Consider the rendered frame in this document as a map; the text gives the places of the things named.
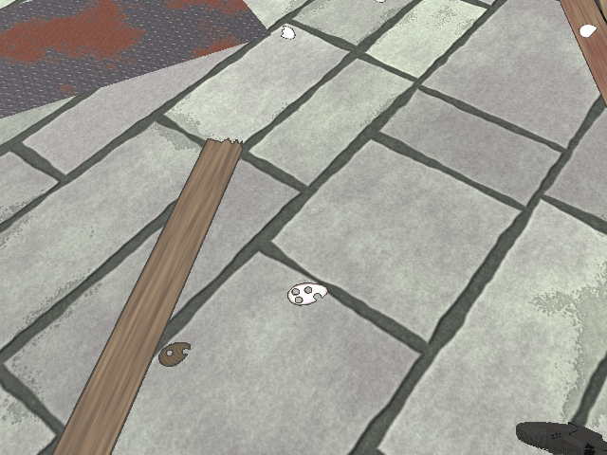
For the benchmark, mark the right robot hand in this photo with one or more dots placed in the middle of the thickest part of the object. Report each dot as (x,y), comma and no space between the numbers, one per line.
(571,439)

